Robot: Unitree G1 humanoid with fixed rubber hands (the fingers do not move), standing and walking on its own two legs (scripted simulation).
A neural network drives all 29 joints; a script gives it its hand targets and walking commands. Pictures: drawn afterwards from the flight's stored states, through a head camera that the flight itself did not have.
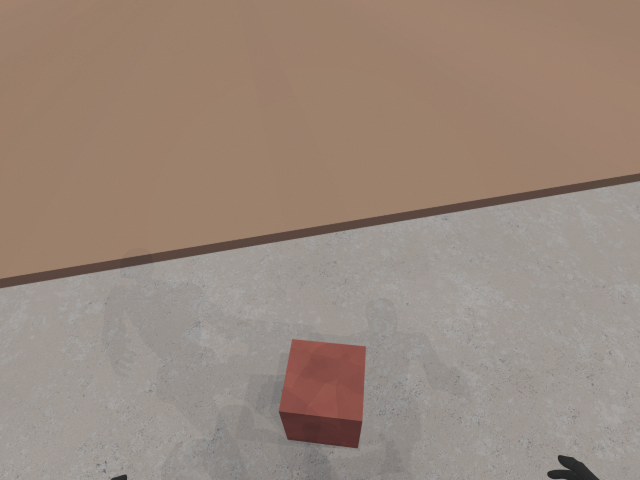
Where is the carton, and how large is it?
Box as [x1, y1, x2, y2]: [279, 339, 365, 447]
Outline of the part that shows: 292,339 279,407 279,413 287,438 294,440 357,447 362,419 365,346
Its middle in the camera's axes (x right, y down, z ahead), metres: +0.01 +0.44 +1.12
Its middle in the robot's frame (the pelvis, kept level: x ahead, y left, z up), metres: +0.47 +0.02 -0.66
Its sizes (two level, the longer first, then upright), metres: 0.210 0.200 0.250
